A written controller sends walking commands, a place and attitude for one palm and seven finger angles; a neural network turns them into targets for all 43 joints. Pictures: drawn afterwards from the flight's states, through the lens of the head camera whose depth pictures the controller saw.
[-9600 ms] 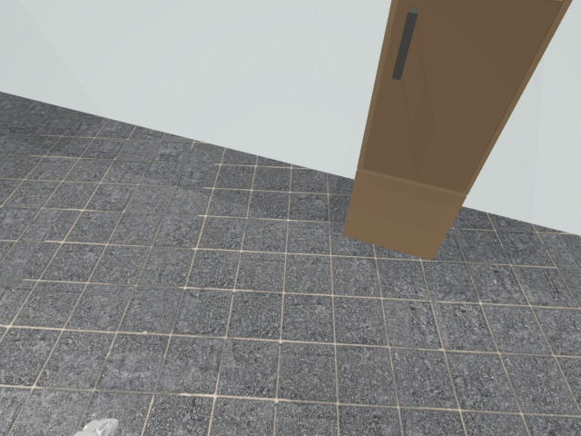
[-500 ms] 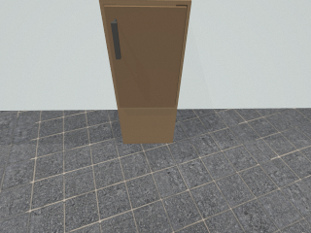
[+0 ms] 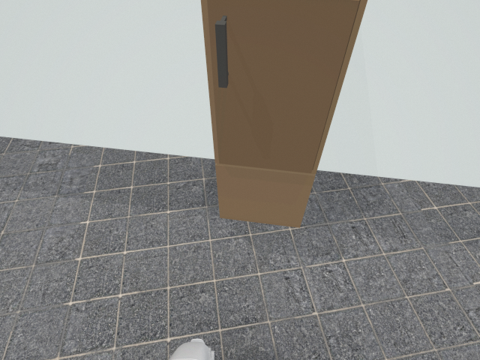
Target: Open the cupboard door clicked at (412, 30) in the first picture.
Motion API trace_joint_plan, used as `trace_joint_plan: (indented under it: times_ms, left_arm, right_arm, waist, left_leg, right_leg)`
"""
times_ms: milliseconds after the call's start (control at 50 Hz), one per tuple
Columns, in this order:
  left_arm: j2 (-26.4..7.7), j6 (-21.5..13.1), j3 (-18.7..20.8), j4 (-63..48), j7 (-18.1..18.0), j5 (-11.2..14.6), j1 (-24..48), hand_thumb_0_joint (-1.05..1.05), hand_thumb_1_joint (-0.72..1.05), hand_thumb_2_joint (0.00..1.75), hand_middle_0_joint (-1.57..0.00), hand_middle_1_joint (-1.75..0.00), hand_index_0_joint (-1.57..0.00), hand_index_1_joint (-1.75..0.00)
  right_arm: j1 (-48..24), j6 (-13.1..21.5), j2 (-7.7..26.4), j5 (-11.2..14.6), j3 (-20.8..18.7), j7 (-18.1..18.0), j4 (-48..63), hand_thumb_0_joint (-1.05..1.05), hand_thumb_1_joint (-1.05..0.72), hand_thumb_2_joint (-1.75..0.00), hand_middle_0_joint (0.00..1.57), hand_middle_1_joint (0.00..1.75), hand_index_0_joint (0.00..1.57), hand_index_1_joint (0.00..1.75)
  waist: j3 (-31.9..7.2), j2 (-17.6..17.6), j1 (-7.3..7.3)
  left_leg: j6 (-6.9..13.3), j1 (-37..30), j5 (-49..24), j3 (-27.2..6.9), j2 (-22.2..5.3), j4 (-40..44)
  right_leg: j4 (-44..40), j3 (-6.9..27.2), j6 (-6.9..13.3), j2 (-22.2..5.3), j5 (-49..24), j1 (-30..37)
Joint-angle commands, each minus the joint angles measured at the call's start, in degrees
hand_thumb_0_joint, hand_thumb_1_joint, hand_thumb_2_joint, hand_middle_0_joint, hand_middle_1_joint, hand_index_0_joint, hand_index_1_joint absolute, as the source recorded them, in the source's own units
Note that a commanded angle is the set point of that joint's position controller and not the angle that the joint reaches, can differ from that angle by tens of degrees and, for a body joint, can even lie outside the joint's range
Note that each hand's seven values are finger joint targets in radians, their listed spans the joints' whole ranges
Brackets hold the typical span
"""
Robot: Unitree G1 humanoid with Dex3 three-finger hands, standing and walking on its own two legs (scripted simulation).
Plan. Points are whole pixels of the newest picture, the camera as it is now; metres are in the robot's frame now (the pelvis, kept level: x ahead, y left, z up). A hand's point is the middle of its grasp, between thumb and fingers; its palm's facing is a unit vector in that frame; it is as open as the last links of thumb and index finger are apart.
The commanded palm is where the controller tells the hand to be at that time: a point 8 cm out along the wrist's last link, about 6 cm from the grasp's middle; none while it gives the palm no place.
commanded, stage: take the last steps up to it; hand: left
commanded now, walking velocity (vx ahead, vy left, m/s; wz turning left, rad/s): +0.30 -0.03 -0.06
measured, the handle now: (223, 52) +0.82 +0.14 +0.12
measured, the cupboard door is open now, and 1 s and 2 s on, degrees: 0 0 0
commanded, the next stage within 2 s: come to a stop and stand still in 0.50 s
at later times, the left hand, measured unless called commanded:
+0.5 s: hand (171, 273) +0.31 +0.19 -0.15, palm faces -0.05 -0.97 -0.22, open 7.3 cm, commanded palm none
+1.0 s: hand (174, 283) +0.30 +0.19 -0.19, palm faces +0.04 -0.98 -0.19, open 7.3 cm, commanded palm none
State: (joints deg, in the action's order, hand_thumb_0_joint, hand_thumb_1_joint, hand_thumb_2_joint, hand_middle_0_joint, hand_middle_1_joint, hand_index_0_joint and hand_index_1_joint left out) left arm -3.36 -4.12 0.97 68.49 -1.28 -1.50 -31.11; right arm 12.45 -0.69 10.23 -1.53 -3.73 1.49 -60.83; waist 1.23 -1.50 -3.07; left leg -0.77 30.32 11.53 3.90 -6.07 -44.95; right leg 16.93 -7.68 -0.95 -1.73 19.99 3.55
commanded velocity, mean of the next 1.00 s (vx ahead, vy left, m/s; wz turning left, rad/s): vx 0.04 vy -0.02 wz -0.02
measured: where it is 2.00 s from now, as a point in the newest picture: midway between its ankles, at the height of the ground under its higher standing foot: outside the picture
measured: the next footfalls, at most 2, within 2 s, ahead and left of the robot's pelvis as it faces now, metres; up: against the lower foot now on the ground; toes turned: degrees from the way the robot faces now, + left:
left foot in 0.08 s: +0.16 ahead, +0.14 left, +0.00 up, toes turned +7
right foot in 0.54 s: +0.32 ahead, -0.13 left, +0.00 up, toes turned -12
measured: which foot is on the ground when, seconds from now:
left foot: up 0.00-0.06, down 0.08-0.56, up 0.58-0.92, down 0.94-1.00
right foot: down 0.00-0.08, up 0.10-0.52, down 0.54-0.96, up 0.98-1.00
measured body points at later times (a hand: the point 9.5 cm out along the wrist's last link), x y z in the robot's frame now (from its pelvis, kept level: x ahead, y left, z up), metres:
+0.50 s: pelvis +0.18 +0.01 +0.00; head +0.18 +0.00 +0.45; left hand +0.31 +0.24 -0.13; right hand +0.14 -0.22 -0.16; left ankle +0.12 +0.13 -0.74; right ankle +0.27 -0.13 -0.72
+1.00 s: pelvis +0.26 +0.01 -0.01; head +0.30 +0.03 +0.44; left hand +0.30 +0.25 -0.17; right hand +0.31 -0.23 -0.15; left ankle +0.29 +0.10 -0.74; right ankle +0.27 -0.12 -0.72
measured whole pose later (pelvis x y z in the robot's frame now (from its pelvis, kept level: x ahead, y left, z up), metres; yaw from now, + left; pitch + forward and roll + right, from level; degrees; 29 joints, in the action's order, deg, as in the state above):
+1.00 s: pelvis +0.26 +0.01 -0.01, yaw -3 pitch -1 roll -1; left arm -10.5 2.4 3.5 59.5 -1.9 -0.5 -11.1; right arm 9.5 -1.3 9.5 -1.1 -2.6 -1.0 -58.6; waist 5.8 1.8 -1.6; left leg 2.2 17.5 15.9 5.1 -0.7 -34.5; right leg 41.3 -5.9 -0.8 -4.1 24.1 -19.7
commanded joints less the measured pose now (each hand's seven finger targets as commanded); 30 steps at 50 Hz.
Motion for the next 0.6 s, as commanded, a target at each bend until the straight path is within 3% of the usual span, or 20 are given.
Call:
trace_joint_plan:
  times_ms: [0,20,40,60,80,120,140,160,200,260,340,380,420,460,480,500,520,540,560,580]
  left_arm:
    - [-10.92,-0.28,1.88,-1.69,-0.84,-0.19,-1.14,0.0,0.9,0.9,-0.2,-0.3,-0.2,-0.3]
    - [-10.6,-0.16,1.9,-1.76,-0.75,0.17,-0.94,0.0,0.9,0.9,-0.2,-0.3,-0.2,-0.3]
    - [-8.7,-0.14,1.73,-1.99,-0.39,0.68,-2.64,0.0,0.9,0.9,-0.2,-0.3,-0.2,-0.3]
    - [-5.55,-0.09,0.93,-3.46,0.12,1.31,-4.0,0.0,0.9,0.9,-0.2,-0.3,-0.2,-0.3]
    - [-7.22,0.39,1.01,-5.25,-0.02,1.01,0.18,0.0,0.9,0.9,-0.2,-0.3,-0.2,-0.3]
    - [-6.38,0.78,1.51,-6.07,0.23,0.63,7.26,0.0,0.9,0.9,-0.2,-0.3,-0.2,-0.3]
    - [-6.41,1.12,1.94,-5.94,0.76,0.26,8.51,0.0,0.9,0.9,-0.2,-0.3,-0.2,-0.3]
    - [-5.57,1.61,2.08,-5.88,1.09,-0.06,7.96,0.0,0.9,0.9,-0.2,-0.3,-0.2,-0.3]
    - [-4.23,2.49,2.07,-5.86,1.35,-0.2,5.64,0.0,0.9,0.9,-0.2,-0.3,-0.2,-0.3]
    - [-4.46,3.56,2.53,-8.57,1.75,-0.25,8.28,0.0,0.9,0.9,-0.2,-0.3,-0.2,-0.3]
    - [-6.75,3.79,2.81,-12.01,2.29,-0.11,15.33,0.0,0.9,0.9,-0.2,-0.3,-0.2,-0.3]
    - [-7.62,3.55,2.74,-13.32,2.4,-0.02,19.02,0.0,0.9,0.9,-0.2,-0.3,-0.2,-0.3]
    - [-8.21,3.38,2.82,-14.12,2.42,-0.04,20.44,0.0,0.9,0.9,-0.2,-0.3,-0.2,-0.3]
    - [-8.96,2.94,2.92,-13.82,2.45,-0.03,18.87,0.0,0.9,0.9,-0.2,-0.3,-0.2,-0.3]
    - [-10.03,2.5,3.09,-12.62,2.31,-0.09,16.03,0.0,0.9,0.9,-0.2,-0.3,-0.2,-0.3]
    - [-12.2,1.74,3.53,-10.64,2.1,-0.21,10.06,0.0,0.9,0.9,-0.2,-0.3,-0.2,-0.3]
    - [-17.18,0.73,4.52,-8.95,1.48,-0.62,4.53,0.0,0.9,0.9,-0.2,-0.3,-0.2,-0.3]
    - [-21.41,0.7,5.07,-8.36,1.13,0.29,1.38,0.0,0.9,0.9,-0.2,-0.3,-0.2,-0.3]
    - [-20.6,1.01,4.71,-8.91,0.68,0.66,3.62,0.0,0.9,0.9,-0.2,-0.3,-0.2,-0.3]
    - [-18.58,0.95,4.49,-9.63,0.35,0.66,8.33,0.0,0.9,0.9,-0.2,-0.3,-0.2,-0.3]
  right_arm:
    - [-1.52,3.4,0.49,0.31,0.12,-0.34,4.67,0.0,-0.9,-0.9,0.2,0.3,0.2,0.3]
    - [5.86,3.91,2.2,-0.01,-0.2,-0.92,2.06,0.0,-0.9,-0.9,0.2,0.3,0.2,0.3]
    - [14.45,4.39,7.3,-0.41,-1.33,-1.7,-0.28,0.0,-0.9,-0.9,0.2,0.3,0.2,0.3]
    - [20.25,4.56,13.18,-0.3,-2.49,-2.39,-1.71,0.0,-0.9,-0.9,0.2,0.3,0.2,0.3]
    - [20.9,3.79,14.36,0.55,-2.55,-2.78,-1.62,0.0,-0.9,-0.9,0.2,0.3,0.2,0.3]
    - [11.55,4.09,9.46,0.37,-1.75,-3.0,-0.02,0.0,-0.9,-0.9,0.2,0.3,0.2,0.3]
    - [8.49,4.4,6.3,0.16,-0.8,-2.94,0.76,0.0,-0.9,-0.9,0.2,0.3,0.2,0.3]
    - [7.5,4.86,4.42,0.1,-0.15,-2.99,0.87,0.0,-0.9,-0.9,0.2,0.3,0.2,0.3]
    - [6.31,5.5,2.88,0.22,0.33,-2.98,0.61,0.0,-0.9,-0.9,0.2,0.3,0.2,0.3]
    - [5.49,5.5,2.84,0.11,-0.15,-2.81,2.22,0.0,-0.9,-0.9,0.2,0.3,0.2,0.3]
    - [4.89,4.95,5.23,-0.18,-0.75,-2.56,2.73,0.0,-0.9,-0.9,0.2,0.3,0.2,0.3]
    - [6.38,4.56,5.95,-0.33,-1.05,-2.45,2.19,0.0,-0.9,-0.9,0.2,0.3,0.2,0.3]
    - [6.37,4.13,6.96,-0.49,-1.19,-2.49,1.92,0.0,-0.9,-0.9,0.2,0.3,0.2,0.3]
    - [6.31,3.64,7.71,-0.54,-1.24,-2.47,1.75,0.0,-0.9,-0.9,0.2,0.3,0.2,0.3]
    - [6.79,3.41,7.3,-0.38,-1.12,-2.34,1.34,0.0,-0.9,-0.9,0.2,0.3,0.2,0.3]
    - [6.85,3.48,6.57,-0.08,-0.78,-2.16,1.11,0.0,-0.9,-0.9,0.2,0.3,0.2,0.3]
    - [8.69,3.67,3.59,0.45,-0.08,-1.75,1.51,0.0,-0.9,-0.9,0.2,0.3,0.2,0.3]
    - [8.37,3.23,2.6,0.88,0.36,-1.84,3.21,0.0,-0.9,-0.9,0.2,0.3,0.2,0.3]
    - [6.46,2.8,3.64,0.83,0.13,-2.05,3.63,0.0,-0.9,-0.9,0.2,0.3,0.2,0.3]
    - [6.07,2.53,3.21,0.92,0.03,-1.92,2.79,0.0,-0.9,-0.9,0.2,0.3,0.2,0.3]
  waist:
    - [4.92,9.23,3.35]
    - [0.31,6.17,6.3]
    - [-8.1,-2.74,9.23]
    - [-13.85,-15.91,9.72]
    - [-13.39,-11.65,10.31]
    - [-1.33,-5.05,8.17]
    - [2.91,-2.36,6.57]
    - [4.32,-2.35,5.16]
    - [3.36,-3.88,2.83]
    - [4.66,-5.0,2.11]
    - [6.6,-5.37,2.67]
    - [7.03,-5.04,3.91]
    - [7.06,-4.94,4.01]
    - [4.89,-4.33,2.99]
    - [3.57,-1.56,1.66]
    - [0.15,2.09,-1.31]
    - [-5.52,14.51,-2.82]
    - [-7.95,20.94,-2.72]
    - [-6.31,13.95,-2.78]
    - [-4.47,12.76,-1.1]
  left_leg:
    - [1.93,-10.22,1.81,4.79,4.18,11.9]
    - [2.43,-22.21,-2.09,4.87,5.38,16.29]
    - [4.6,-37.97,-6.0,-3.62,-2.88,17.06]
    - [10.22,-48.99,-12.95,-24.68,-18.83,21.19]
    - [12.77,-45.49,-10.93,-27.31,-21.23,25.58]
    - [12.35,-29.57,-4.79,-21.3,-18.98,29.63]
    - [11.07,-23.77,-5.27,-17.4,-16.83,31.12]
    - [10.07,-20.33,-7.85,-13.78,-15.2,32.04]
    - [9.02,-17.38,-9.91,-7.69,-12.88,32.73]
    - [9.93,-16.2,-7.6,-4.05,-11.67,34.69]
    - [10.26,-17.49,-5.75,-2.9,-11.49,34.86]
    - [10.01,-19.36,-8.28,-3.27,-11.22,33.45]
    - [9.46,-19.83,-8.84,-3.09,-11.65,31.36]
    - [8.07,-19.99,-8.79,-2.2,-10.72,26.86]
    - [6.7,-18.28,-9.89,-1.12,-9.17,22.16]
    - [4.68,-16.35,-10.17,1.8,-5.86,12.9]
    - [2.15,-7.39,1.42,6.22,-0.19,-2.32]
    - [0.97,-0.25,24.61,3.79,4.68,-15.61]
    - [1.6,1.54,24.45,-1.81,3.03,-21.49]
    - [1.58,1.31,19.9,-2.53,1.3,-24.1]
  right_leg:
    - [5.36,6.8,7.28,-13.07,-33.24,-7.68]
    - [15.93,4.49,5.83,-10.39,-35.92,-11.11]
    - [29.49,1.64,3.31,-6.46,-24.53,-19.71]
    - [46.1,-0.03,0.95,0.31,10.65,-34.58]
    - [54.16,5.44,2.23,-0.91,13.68,-36.48]
    - [58.9,6.63,2.17,-4.85,5.97,-39.39]
    - [57.44,7.28,1.85,-6.31,2.39,-38.26]
    - [55.5,7.21,1.47,-6.8,0.51,-36.4]
    - [51.56,6.37,0.66,-6.77,-1.8,-33.18]
    - [44.29,5.72,-0.17,-7.18,-5.48,-34.39]
    - [31.12,4.68,-0.48,-7.12,-8.06,-33.68]
    - [26.29,3.08,-0.42,-5.63,-8.07,-32.64]
    - [22.41,2.22,-0.07,-4.76,-7.67,-29.87]
    - [17.56,0.66,0.46,-3.03,-8.6,-23.84]
    - [13.94,-0.54,0.75,-1.57,-10.63,-17.68]
    - [10.52,1.34,1.36,-2.39,-12.29,-9.17]
    - [7.22,14.71,5.09,-13.25,-16.42,1.39]
    - [1.04,28.87,10.95,-22.88,-22.3,3.85]
    - [-0.55,27.46,13.24,-22.95,-19.28,0.94]
    - [-2.23,25.29,12.5,-21.67,-14.41,-4.01]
